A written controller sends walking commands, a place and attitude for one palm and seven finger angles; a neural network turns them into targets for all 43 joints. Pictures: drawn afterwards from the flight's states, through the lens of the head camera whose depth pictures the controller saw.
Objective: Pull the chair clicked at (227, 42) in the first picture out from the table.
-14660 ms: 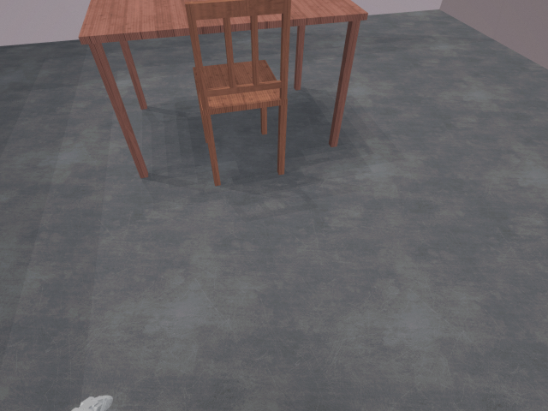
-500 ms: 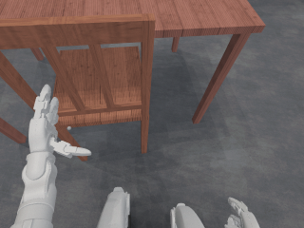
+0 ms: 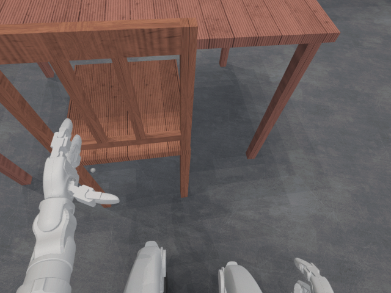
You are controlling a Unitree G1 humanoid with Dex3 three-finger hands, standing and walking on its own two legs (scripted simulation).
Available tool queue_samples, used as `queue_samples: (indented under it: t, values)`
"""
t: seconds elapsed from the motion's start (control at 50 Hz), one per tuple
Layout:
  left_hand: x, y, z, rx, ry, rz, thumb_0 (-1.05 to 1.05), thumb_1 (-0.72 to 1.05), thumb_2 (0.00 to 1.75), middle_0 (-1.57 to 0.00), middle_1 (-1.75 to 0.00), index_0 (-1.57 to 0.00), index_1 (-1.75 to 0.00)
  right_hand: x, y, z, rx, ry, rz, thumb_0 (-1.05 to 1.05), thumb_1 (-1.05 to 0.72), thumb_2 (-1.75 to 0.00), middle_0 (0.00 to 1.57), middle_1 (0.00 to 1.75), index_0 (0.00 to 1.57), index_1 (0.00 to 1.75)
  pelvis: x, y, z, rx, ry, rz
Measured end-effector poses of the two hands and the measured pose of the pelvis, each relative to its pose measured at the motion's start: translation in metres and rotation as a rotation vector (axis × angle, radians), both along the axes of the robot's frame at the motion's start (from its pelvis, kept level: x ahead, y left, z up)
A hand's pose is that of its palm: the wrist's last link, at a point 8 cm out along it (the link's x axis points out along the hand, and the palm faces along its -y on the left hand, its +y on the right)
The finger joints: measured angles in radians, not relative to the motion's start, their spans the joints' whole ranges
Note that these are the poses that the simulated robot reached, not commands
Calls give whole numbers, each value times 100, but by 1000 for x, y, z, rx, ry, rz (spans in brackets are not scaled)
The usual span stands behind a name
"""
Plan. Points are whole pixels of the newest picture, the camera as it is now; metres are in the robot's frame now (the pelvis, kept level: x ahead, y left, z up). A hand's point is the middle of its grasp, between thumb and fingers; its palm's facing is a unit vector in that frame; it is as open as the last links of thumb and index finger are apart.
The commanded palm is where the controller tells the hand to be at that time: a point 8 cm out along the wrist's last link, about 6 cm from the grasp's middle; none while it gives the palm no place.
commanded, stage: aim the fingers beside a spindle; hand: left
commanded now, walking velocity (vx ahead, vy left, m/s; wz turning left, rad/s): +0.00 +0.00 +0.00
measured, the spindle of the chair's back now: (84, 107) +0.49 +0.27 +0.03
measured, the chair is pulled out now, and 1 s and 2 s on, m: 0.00 0.00 0.00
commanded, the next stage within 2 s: push the fingers through the gap in 0.40 s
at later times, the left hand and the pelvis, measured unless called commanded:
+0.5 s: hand (84, 167) +0.34 +0.23 +0.04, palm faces +0.20 -0.98 -0.05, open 16.9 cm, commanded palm +0.32 +0.27 +0.03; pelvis +0.00 +0.01 +0.00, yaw +0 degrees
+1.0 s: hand (90, 141) +0.41 +0.24 +0.02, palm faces +0.18 -0.98 -0.03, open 16.9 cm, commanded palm +0.38 +0.27 +0.03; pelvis +0.00 +0.01 +0.00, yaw -1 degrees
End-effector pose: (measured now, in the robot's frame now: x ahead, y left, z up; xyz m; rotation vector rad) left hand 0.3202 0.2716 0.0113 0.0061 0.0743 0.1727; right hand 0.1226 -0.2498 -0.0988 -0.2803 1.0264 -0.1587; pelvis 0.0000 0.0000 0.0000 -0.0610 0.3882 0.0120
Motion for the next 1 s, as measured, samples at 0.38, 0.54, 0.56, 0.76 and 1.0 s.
queue_samples:
  t: [0.38,0.54,0.56,0.76,1.0]
  values:
    - [0,-2,-4,-15,-7,-6,-1,-50,30,-6,-8,-6,-8,7,6,2,-5,-21,5,1,-91,-90,20,30,20,30,1,5,-1,-6,5,-3]
    - [-8,9,34,72,-151,30,-1,-50,30,-6,-8,-7,-8,9,11,5,6,-29,20,1,-91,-90,20,30,20,30,0,5,2,-8,-16,3]
    - [-6,12,32,69,-136,31,-1,-50,30,-6,-8,-7,-8,9,12,4,7,-29,24,1,-91,-90,20,30,20,30,-1,5,2,-8,-17,6]
    - [21,10,9,9,-71,-2,-1,-50,30,-6,-8,-6,-8,0,6,1,-40,-7,19,1,-91,-90,21,30,20,30,-6,6,-3,-17,0,8]
    - [58,15,13,25,-37,4,-1,-50,30,-6,-8,-7,-8,-36,2,-4,-28,109,-48,1,-91,-90,20,30,20,30,-2,9,-2,-14,22,-8]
